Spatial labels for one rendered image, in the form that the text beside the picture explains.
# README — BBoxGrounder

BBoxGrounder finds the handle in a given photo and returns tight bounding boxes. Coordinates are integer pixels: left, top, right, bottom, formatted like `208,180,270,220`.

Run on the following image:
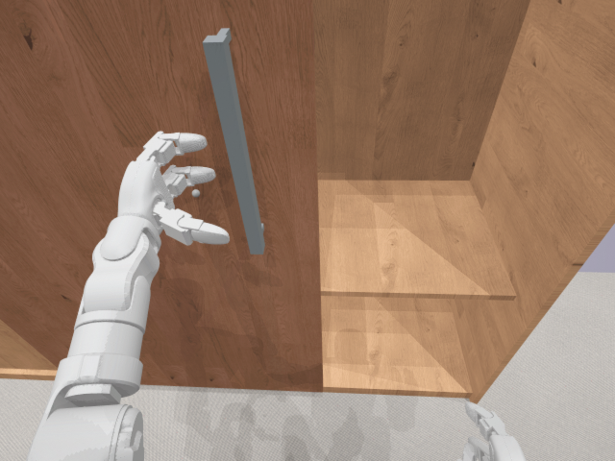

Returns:
203,28,265,255

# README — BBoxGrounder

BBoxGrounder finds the robot right hand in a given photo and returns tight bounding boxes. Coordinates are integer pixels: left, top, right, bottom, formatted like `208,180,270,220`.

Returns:
457,401,527,461

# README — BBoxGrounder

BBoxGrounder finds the wardrobe door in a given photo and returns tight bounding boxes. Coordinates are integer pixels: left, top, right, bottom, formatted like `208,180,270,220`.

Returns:
0,0,323,393
0,320,58,370

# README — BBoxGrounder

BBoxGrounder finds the robot left hand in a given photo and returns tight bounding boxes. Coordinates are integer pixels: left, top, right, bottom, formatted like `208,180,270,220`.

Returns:
117,132,230,246

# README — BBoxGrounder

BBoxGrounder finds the left robot upper arm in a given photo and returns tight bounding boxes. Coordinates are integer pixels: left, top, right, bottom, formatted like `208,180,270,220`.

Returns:
32,404,144,461

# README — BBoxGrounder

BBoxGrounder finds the robot left forearm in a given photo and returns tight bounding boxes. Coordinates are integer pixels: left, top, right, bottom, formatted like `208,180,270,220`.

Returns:
26,215,161,461

